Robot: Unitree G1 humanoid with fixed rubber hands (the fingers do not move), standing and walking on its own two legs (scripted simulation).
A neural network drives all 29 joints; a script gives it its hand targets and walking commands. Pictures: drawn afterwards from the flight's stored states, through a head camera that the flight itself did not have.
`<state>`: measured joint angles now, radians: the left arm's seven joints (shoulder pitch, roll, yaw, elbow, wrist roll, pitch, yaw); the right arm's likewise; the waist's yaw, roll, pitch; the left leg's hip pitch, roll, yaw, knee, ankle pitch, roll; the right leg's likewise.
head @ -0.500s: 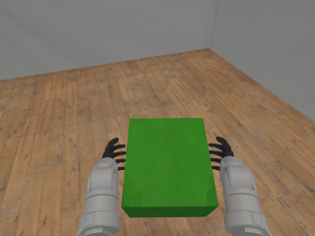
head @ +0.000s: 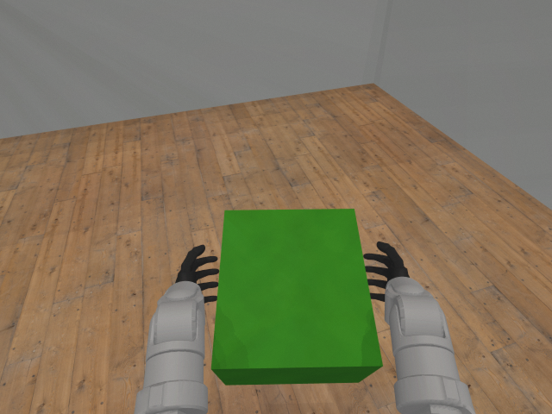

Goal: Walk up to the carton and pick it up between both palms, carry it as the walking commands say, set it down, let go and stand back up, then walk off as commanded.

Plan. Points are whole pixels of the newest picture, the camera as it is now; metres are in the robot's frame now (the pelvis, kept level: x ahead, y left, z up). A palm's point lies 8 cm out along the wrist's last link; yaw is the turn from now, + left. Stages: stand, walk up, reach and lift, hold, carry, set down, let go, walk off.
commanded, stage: reach and lift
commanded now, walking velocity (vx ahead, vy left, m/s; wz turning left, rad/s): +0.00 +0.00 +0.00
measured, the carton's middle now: (290, 295) +0.33 +0.00 -0.03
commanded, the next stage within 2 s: hold in 0.58 s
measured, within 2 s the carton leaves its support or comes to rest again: neither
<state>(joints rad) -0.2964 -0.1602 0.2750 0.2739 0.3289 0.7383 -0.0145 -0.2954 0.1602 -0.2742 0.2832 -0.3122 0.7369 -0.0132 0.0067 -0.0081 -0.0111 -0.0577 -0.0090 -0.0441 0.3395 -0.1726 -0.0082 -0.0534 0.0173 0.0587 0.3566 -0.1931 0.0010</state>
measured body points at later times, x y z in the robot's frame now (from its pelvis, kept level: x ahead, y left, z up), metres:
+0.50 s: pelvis +0.00 +0.00 +0.00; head -0.06 +0.01 +0.45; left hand +0.29 +0.16 +0.04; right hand +0.29 -0.16 +0.04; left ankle +0.02 +0.13 -0.75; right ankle +0.01 -0.12 -0.75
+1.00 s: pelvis -0.01 +0.00 +0.00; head -0.06 +0.00 +0.45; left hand +0.29 +0.16 +0.04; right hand +0.29 -0.16 +0.05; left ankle +0.02 +0.13 -0.75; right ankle +0.01 -0.12 -0.75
